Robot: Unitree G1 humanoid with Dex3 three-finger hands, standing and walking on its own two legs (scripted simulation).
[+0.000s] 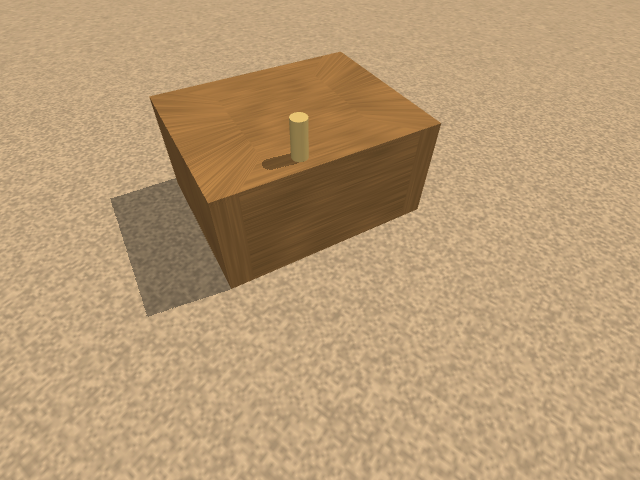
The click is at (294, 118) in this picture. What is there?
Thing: squat round
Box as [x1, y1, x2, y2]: [289, 112, 308, 161]
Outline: 295,112 289,116 291,158 295,161 303,161 308,157 307,115 302,112
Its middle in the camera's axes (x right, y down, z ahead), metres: -0.06 -0.32 +1.27
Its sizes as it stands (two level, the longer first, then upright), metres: 0.060 0.060 0.150
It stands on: a support 0.45 m high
